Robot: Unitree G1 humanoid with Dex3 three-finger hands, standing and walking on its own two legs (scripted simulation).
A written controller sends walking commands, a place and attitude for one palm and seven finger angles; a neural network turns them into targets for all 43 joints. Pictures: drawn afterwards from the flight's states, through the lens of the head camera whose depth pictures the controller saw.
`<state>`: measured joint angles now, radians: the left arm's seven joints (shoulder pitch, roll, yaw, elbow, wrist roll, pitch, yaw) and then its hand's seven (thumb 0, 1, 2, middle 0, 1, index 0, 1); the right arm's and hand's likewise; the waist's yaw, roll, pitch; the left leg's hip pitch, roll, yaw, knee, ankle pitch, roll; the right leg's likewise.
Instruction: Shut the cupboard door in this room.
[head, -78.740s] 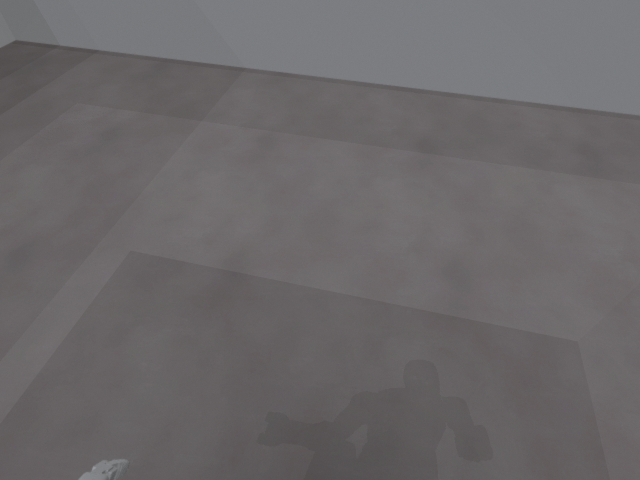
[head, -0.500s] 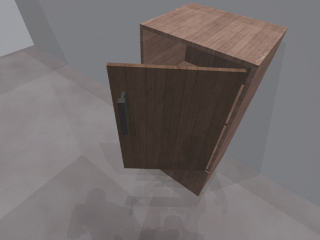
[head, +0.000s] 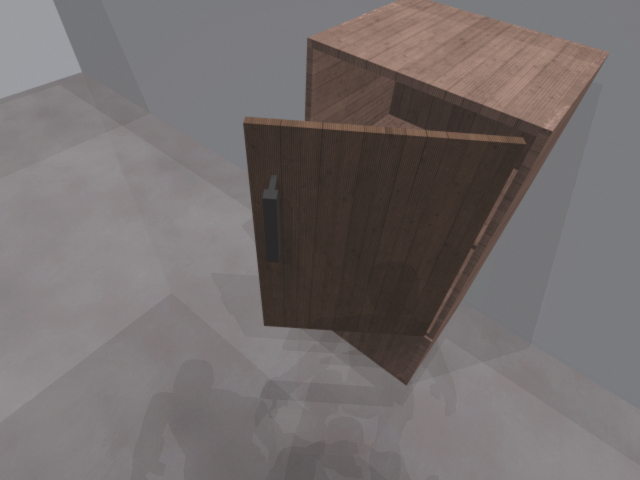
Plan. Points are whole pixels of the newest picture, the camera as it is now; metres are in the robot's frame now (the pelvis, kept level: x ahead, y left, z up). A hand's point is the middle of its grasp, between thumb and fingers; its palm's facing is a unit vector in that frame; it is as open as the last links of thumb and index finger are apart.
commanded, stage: come to a stop and stand still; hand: left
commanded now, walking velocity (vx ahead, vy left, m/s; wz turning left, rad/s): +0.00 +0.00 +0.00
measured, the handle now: (273, 220) +0.52 +0.12 -0.01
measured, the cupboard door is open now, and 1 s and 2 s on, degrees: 36 36 36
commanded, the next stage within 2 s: look again from close up in 0.02 s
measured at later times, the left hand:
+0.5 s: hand out of the picture +0.03 +0.22 -0.17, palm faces -0.03 -0.96 -0.27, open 7.4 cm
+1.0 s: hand out of the picture +0.00 +0.15 -0.18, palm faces -0.01 -0.99 -0.17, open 7.4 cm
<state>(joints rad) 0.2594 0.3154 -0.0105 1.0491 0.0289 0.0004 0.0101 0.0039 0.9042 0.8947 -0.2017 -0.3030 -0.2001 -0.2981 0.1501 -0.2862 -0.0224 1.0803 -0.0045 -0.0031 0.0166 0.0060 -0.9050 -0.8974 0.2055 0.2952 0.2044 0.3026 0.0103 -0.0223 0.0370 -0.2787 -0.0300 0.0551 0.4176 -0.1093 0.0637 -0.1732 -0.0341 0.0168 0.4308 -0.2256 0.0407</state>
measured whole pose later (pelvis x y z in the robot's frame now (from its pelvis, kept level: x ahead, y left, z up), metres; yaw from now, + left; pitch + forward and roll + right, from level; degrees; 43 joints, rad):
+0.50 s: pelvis +0.01 +0.00 +0.00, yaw +0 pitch -2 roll -1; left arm 0.24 0.29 -0.01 1.08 0.03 0.00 0.02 0.00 0.90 0.89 -0.20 -0.30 -0.20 -0.30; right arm 0.13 -0.26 -0.02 1.11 0.00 0.00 0.01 0.01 -0.91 -0.90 0.21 0.30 0.20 0.30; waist 0.01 -0.03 0.04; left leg -0.24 -0.05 0.05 0.37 -0.10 0.07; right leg -0.13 -0.05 0.02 0.39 -0.22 0.06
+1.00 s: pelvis +0.03 -0.02 +0.00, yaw -1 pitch -1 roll +0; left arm 0.35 0.18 0.00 1.09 0.03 0.03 0.01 0.00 0.91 0.89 -0.20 -0.30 -0.20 -0.30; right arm 0.24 -0.14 -0.04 1.15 -0.01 0.02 -0.01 0.00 -0.91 -0.90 0.20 0.30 0.20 0.30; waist 0.00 -0.04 0.02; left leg -0.26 -0.02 0.06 0.44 -0.17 0.04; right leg -0.17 -0.03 0.02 0.48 -0.30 0.02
